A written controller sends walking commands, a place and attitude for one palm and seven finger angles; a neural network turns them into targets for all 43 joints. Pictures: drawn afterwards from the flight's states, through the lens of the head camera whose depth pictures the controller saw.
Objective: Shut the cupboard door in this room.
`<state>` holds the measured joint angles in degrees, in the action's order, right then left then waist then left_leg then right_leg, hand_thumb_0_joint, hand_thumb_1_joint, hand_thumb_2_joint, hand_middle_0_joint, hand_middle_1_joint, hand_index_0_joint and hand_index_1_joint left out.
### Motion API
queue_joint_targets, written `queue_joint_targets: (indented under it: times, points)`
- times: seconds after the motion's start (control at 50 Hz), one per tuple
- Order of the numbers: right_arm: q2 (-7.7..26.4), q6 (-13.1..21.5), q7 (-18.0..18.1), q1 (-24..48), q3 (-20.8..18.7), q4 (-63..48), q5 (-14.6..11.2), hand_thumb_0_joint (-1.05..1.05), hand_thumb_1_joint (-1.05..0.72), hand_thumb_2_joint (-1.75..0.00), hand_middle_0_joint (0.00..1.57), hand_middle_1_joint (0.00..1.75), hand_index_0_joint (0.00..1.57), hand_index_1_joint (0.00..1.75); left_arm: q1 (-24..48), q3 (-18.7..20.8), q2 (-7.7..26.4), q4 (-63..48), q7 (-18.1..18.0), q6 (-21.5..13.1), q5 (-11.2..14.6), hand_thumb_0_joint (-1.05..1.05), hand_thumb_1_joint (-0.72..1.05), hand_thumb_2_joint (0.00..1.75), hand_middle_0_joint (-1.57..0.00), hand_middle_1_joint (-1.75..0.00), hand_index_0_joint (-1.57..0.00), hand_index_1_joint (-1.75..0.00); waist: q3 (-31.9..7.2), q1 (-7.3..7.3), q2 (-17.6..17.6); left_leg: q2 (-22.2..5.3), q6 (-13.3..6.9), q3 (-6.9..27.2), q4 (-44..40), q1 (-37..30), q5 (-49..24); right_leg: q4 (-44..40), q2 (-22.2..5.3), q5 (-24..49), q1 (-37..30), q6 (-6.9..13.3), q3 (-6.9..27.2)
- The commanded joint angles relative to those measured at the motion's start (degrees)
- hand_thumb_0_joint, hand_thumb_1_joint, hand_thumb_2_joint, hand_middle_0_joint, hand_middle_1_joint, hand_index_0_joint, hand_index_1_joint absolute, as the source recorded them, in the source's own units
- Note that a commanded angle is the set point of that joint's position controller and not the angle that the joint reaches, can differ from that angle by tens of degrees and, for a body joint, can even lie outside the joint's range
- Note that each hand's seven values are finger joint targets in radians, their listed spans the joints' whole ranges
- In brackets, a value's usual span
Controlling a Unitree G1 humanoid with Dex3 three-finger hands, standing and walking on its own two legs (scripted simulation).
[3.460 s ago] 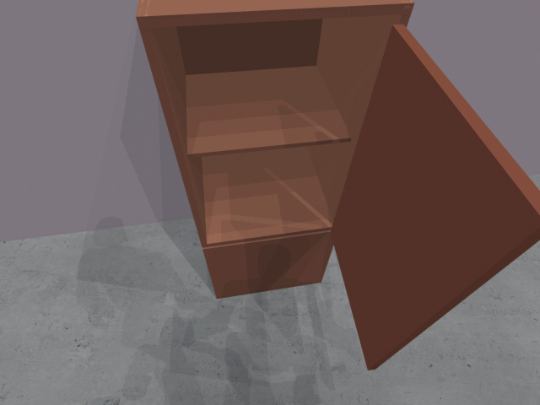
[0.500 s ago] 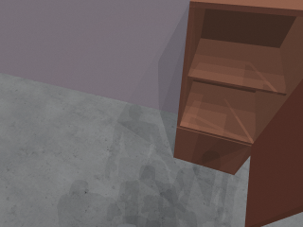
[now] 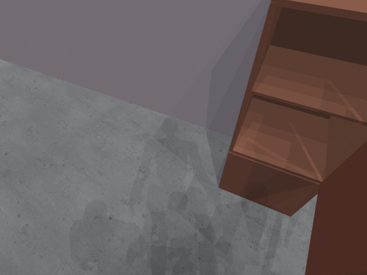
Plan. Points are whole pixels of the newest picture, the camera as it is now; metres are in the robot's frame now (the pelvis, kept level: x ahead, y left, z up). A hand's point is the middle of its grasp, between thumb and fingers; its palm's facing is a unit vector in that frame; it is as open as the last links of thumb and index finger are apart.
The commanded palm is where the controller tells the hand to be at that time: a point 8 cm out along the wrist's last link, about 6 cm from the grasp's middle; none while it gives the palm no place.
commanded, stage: turn or walk to find it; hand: left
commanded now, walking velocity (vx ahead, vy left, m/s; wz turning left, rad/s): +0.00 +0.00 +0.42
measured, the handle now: out of the picture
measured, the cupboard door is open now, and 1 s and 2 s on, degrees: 87 87 87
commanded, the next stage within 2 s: stand and wait in 0.46 s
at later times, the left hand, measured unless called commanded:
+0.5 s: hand out of the picture -0.03 +0.19 -0.17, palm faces +0.26 -0.93 -0.25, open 7.4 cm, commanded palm none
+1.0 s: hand out of the picture -0.04 +0.17 -0.17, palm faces +0.18 -0.96 -0.23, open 7.4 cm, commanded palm none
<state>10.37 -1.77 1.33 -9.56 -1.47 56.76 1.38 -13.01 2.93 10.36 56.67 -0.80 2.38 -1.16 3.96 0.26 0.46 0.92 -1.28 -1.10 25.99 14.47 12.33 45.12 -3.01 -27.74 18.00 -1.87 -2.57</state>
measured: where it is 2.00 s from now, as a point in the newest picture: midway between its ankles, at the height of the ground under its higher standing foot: outside the picture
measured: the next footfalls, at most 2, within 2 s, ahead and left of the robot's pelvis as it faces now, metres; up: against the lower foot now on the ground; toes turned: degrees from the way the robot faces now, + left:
right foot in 0.08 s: +0.01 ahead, -0.12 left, +0.00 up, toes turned -2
left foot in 0.54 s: -0.02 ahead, +0.11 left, +0.00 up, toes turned +19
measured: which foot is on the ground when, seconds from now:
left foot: down 0.00-0.10, up 0.12-0.52, down 0.54-0.96, up 0.98-1.00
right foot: up 0.00-0.06, down 0.08-0.54, up 0.56-0.94, down 0.96-1.00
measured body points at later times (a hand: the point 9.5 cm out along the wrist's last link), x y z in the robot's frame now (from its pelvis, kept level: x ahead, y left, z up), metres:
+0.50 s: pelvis -0.03 -0.02 -0.01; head +0.01 +0.00 +0.44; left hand -0.04 +0.24 -0.15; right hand +0.12 -0.25 -0.15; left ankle -0.06 +0.10 -0.72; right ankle -0.03 -0.12 -0.74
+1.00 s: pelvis -0.04 -0.01 -0.01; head -0.01 -0.03 +0.44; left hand -0.05 +0.22 -0.15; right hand +0.06 -0.24 -0.17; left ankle -0.06 +0.10 -0.73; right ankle -0.05 -0.11 -0.74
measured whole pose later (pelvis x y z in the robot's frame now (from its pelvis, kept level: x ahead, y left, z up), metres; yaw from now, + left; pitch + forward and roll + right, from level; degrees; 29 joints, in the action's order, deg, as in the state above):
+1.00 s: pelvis -0.04 -0.01 -0.01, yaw +7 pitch +0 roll +0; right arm 11.2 -2.8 1.5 -10.2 -2.8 56.6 0.6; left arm -16.1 2.8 8.2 56.9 -0.1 2.4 -2.0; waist 3.1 1.2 2.9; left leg -4.3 0.4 -9.6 37.1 16.2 22.0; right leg 33.0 -0.3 -19.7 13.5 1.4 -3.5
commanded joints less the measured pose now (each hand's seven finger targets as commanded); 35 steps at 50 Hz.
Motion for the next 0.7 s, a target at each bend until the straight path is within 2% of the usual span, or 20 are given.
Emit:
queue_joint_targets:
  times: [0.0,0.02,0.04,0.06,0.08,0.1,0.12,0.16,0.22,0.32,0.4,0.44,0.48,0.5,0.52,0.54,0.56,0.58,0.64,0.68]
  points:
    - [11.76,0.55,-0.01,-1.99,-3.20,-3.73,0.10,0.00,-0.90,-0.90,0.20,0.30,0.20,0.30,-4.93,0.92,3.66,-3.61,-0.67,-1.42,0.43,0.00,0.90,0.90,-0.20,-0.30,-0.20,-0.30,-8.41,0.24,6.39,-12.70,-7.51,13.05,-3.59,-5.12,-23.22,-10.46,1.69,8.05,-3.28,-0.56,-1.65]
    - [11.41,0.52,-0.16,-1.14,-3.28,-4.05,-0.20,0.00,-0.90,-0.90,0.20,0.30,0.20,0.30,-6.48,1.09,4.19,-3.53,-0.75,-1.86,0.34,0.00,0.90,0.90,-0.20,-0.30,-0.20,-0.30,-8.86,1.33,5.77,-11.30,-5.90,12.47,-1.51,-2.39,-20.94,-17.37,1.58,13.69,-7.78,-0.68,-1.77]
    - [10.07,0.54,-0.49,-0.80,-3.28,-4.57,-0.56,0.00,-0.90,-0.90,0.20,0.30,0.20,0.30,-7.89,1.47,5.75,-3.57,-0.99,-2.30,0.17,0.00,0.90,0.90,-0.20,-0.30,-0.20,-0.30,-9.60,2.04,2.61,-8.27,-3.10,10.60,1.57,1.66,-13.58,-24.68,-0.89,18.95,-13.46,-0.45,0.32]
    - [6.66,0.47,-0.93,-0.91,-2.90,-5.68,-1.01,0.00,-0.90,-0.90,0.20,0.30,0.20,0.30,-8.46,2.38,10.51,-3.90,-1.39,-2.72,-0.60,0.00,0.90,0.90,-0.20,-0.30,-0.20,-0.30,-9.18,2.30,-9.89,-1.88,0.74,4.09,9.78,11.43,0.94,-28.27,-11.96,24.34,-19.28,2.65,10.89]
    - [5.52,0.32,-0.88,0.92,-2.90,-7.68,-0.51,0.00,-0.90,-0.90,0.20,0.30,0.20,0.30,-8.01,3.19,14.75,-4.78,-1.42,-2.69,-0.76,0.00,0.90,0.90,-0.20,-0.30,-0.20,-0.30,-6.39,3.40,-18.81,2.09,2.94,0.64,21.72,17.90,19.65,-28.73,-22.90,33.87,-16.81,9.48,20.01]
    - [7.25,-0.37,-0.87,1.70,-3.44,-7.13,-0.09,0.00,-0.90,-0.90,0.20,0.30,0.20,0.30,-7.41,2.72,13.24,-5.29,-1.45,-2.60,-0.47,0.00,0.90,0.90,-0.20,-0.30,-0.20,-0.30,-5.85,3.35,-11.53,0.39,2.91,4.21,32.09,17.10,20.31,-28.08,-23.18,35.13,-12.35,12.27,16.92]
    - [7.32,-1.05,-0.97,1.00,-3.71,-6.48,-0.06,0.00,-0.90,-0.90,0.20,0.30,0.20,0.30,-4.34,2.81,11.15,-5.78,-1.90,-2.72,-0.42,0.00,0.90,0.90,-0.20,-0.30,-0.20,-0.30,-3.98,1.53,-13.83,-1.23,2.97,5.55,37.12,17.97,18.10,-28.68,-21.00,34.96,-9.46,11.91,14.31]
    - [6.81,-1.39,-1.56,-0.54,-3.66,-4.73,-0.13,0.00,-0.90,-0.90,0.20,0.30,0.20,0.30,-0.37,2.16,9.69,-7.19,-1.42,-2.88,-0.32,0.00,0.90,0.90,-0.20,-0.30,-0.20,-0.30,-0.90,-0.33,-8.03,-1.94,4.15,3.49,43.05,18.44,12.78,-26.87,-16.28,35.10,-8.12,10.71,8.13]
    - [5.96,-1.41,-2.11,-0.89,-3.27,-4.66,-0.36,0.00,-0.90,-0.90,0.20,0.30,0.20,0.30,-1.37,2.19,9.89,-7.45,-1.46,-3.34,-0.53,0.00,0.90,0.90,-0.20,-0.30,-0.20,-0.30,-1.35,-0.24,-7.39,-2.40,5.27,1.09,39.96,18.03,10.84,-26.00,-15.03,37.53,-10.26,9.60,2.84]
    - [5.84,-1.33,-2.35,3.31,-2.68,-6.63,-0.49,0.00,-0.90,-0.90,0.20,0.30,0.20,0.30,-4.57,2.64,12.08,-6.78,-1.36,-2.93,-0.75,0.00,0.90,0.90,-0.20,-0.30,-0.20,-0.30,-2.49,2.16,-9.49,-3.00,5.68,-1.80,29.38,15.07,11.89,-24.86,-16.27,38.80,-12.87,10.30,1.46]
    - [5.58,-0.71,-2.33,3.89,-2.19,-7.58,-0.66,0.00,-0.90,-0.90,0.20,0.30,0.20,0.30,-4.29,3.22,13.68,-6.86,-1.20,-2.45,-0.96,0.00,0.90,0.90,-0.20,-0.30,-0.20,-0.30,-4.59,2.70,-11.21,-2.61,4.85,-3.75,19.29,9.91,13.48,-22.22,-17.24,41.25,-13.48,10.31,0.61]
    - [5.96,-0.38,-2.22,2.21,-2.17,-7.62,-0.71,0.00,-0.90,-0.90,0.20,0.30,0.20,0.30,-3.67,3.32,13.92,-6.74,-1.09,-2.23,-0.85,0.00,0.90,0.90,-0.20,-0.30,-0.20,-0.30,-5.35,1.80,-10.93,-2.05,4.38,-5.03,12.93,5.82,10.27,-19.98,-17.17,40.89,-12.17,8.79,-0.72]
    - [6.66,0.22,-1.97,-1.90,-2.24,-6.48,-0.50,0.00,-0.90,-0.90,0.20,0.30,0.20,0.30,-2.71,3.13,13.21,-6.27,-0.93,-2.02,-0.23,0.00,0.90,0.90,-0.20,-0.30,-0.20,-0.30,-6.77,-0.70,-8.52,-2.24,3.38,-4.73,0.89,-3.56,0.02,-14.87,-15.19,35.78,-7.53,5.63,-2.65]
    - [9.94,0.84,-1.71,-4.48,-2.89,-5.85,-0.20,0.00,-0.90,-0.90,0.20,0.30,0.20,0.30,-3.71,2.59,11.16,-6.72,-0.73,-1.79,0.22,0.00,0.90,0.90,-0.20,-0.30,-0.20,-0.30,-9.65,-1.74,0.36,-7.43,1.28,1.15,-3.77,-12.09,-8.87,-6.41,-11.54,27.68,-1.54,2.70,-5.16]
    - [14.89,1.12,-1.41,-6.26,-4.00,-6.20,-0.03,0.00,-0.90,-0.90,0.20,0.30,0.20,0.30,-4.05,1.47,7.27,-8.32,-0.49,-1.65,0.49,0.00,0.90,0.90,-0.20,-0.30,-0.20,-0.30,-10.39,-2.32,16.68,-20.90,-4.89,17.91,-5.47,-17.76,-27.30,4.29,-3.87,-0.39,11.25,-1.50,-7.15]
    - [16.12,0.44,-0.95,-7.07,-3.97,-5.86,-0.14,0.00,-0.90,-0.90,0.20,0.30,0.20,0.30,-1.96,0.93,6.88,-8.77,-0.81,-0.94,0.18,0.00,0.90,0.90,-0.20,-0.30,-0.20,-0.30,-9.88,-3.28,15.65,-25.14,-10.36,18.25,-6.87,-12.10,-30.17,12.94,-2.85,-9.56,10.23,-1.33,-2.09]
    - [13.90,0.56,-0.51,-4.94,-3.33,-5.77,0.16,0.00,-0.90,-0.90,0.20,0.30,0.20,0.30,-1.08,1.27,7.37,-8.13,-0.75,-0.53,0.03,0.00,0.90,0.90,-0.20,-0.30,-0.20,-0.30,-7.41,-2.44,11.75,-23.05,-10.90,15.05,-8.15,-7.71,-23.38,16.76,-3.62,-6.50,9.72,-0.78,0.64]
    - [11.91,0.98,-0.02,-2.13,-2.65,-6.14,0.17,0.00,-0.90,-0.90,0.20,0.30,0.20,0.30,-1.17,1.51,6.97,-6.78,-0.66,-0.37,-0.08,0.00,0.90,0.90,-0.20,-0.30,-0.20,-0.30,-6.38,-1.33,13.20,-19.94,-9.47,13.33,-8.96,-6.19,-20.24,18.00,-3.53,-2.79,10.37,-0.93,1.96]
    - [9.60,1.50,0.46,0.12,-1.55,-6.40,-0.12,0.00,-0.90,-0.90,0.20,0.30,0.20,0.30,-2.72,1.25,6.62,-4.11,-0.16,-0.29,-0.15,0.00,0.90,0.90,-0.20,-0.30,-0.20,-0.30,-4.50,-0.02,7.02,-15.97,-7.52,7.96,-8.95,-5.27,-22.39,18.31,-2.75,3.84,9.40,-1.47,2.64]
    - [8.74,1.89,0.70,-0.94,-1.04,-5.24,-0.34,0.00,-0.90,-0.90,0.20,0.30,0.20,0.30,-4.56,0.46,4.99,-2.50,-0.32,-0.22,0.07,0.00,0.90,0.90,-0.20,-0.30,-0.20,-0.30,-5.52,0.28,5.22,-15.22,-7.22,5.16,-9.18,-6.92,-22.50,13.38,-2.05,4.66,7.06,-1.54,2.85]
